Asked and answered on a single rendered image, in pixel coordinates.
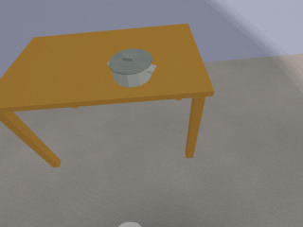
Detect pot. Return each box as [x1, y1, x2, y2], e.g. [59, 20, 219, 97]
[107, 62, 156, 88]

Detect table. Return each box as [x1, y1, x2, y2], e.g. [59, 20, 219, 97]
[0, 24, 215, 167]

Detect lid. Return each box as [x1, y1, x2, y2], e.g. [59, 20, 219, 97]
[109, 48, 152, 75]

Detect knob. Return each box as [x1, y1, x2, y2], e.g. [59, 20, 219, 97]
[122, 51, 137, 62]

